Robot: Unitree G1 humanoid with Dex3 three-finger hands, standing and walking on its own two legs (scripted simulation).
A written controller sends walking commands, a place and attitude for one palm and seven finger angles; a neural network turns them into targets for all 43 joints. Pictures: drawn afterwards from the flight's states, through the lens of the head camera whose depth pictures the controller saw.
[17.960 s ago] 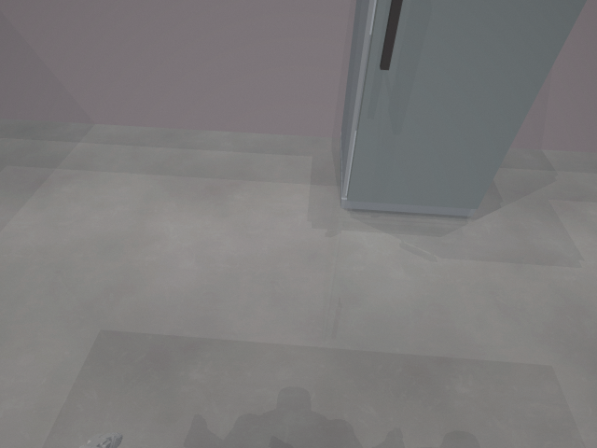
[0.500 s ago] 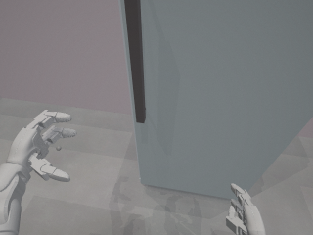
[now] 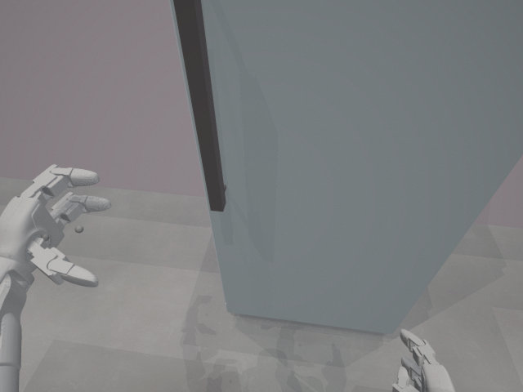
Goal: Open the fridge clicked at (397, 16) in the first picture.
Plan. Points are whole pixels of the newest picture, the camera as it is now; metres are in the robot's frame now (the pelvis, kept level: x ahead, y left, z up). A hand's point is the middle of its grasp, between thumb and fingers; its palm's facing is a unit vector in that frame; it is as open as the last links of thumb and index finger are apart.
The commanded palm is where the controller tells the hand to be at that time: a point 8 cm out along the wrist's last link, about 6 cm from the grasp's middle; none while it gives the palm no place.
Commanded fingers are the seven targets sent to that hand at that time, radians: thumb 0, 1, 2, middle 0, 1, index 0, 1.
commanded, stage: raise the hand to about handle height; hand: left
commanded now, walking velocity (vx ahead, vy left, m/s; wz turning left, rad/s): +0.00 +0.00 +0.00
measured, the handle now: (208, 109) +0.51 +0.14 +0.20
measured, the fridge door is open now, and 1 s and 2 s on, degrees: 0 0 0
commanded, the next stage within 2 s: move the hooked fingers beside the handle in 0.20 s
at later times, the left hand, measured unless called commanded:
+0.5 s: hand (102, 214) +0.30 +0.25 +0.15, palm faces +0.02 -1.00 -0.06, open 14.0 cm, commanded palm +0.27 +0.30 +0.16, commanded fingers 0.00 -0.50 0.30 -0.30 -1.20 -0.30 -1.20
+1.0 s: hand (125, 191) +0.35 +0.24 +0.15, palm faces -0.02 -1.00 -0.03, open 14.0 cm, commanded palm +0.33 +0.28 +0.15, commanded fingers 0.00 -0.50 0.30 -0.30 -1.20 -0.30 -1.20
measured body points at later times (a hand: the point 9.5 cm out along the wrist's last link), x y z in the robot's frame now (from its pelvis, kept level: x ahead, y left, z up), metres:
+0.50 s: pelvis +0.01 -0.02 +0.00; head +0.00 -0.04 +0.45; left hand +0.29 +0.31 +0.16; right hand +0.19 -0.26 -0.08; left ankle +0.04 +0.11 -0.74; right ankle -0.02 -0.10 -0.74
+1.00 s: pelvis +0.01 +0.00 +0.00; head +0.01 -0.01 +0.45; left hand +0.35 +0.30 +0.15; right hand +0.16 -0.25 -0.09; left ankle +0.04 +0.11 -0.74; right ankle -0.02 -0.10 -0.74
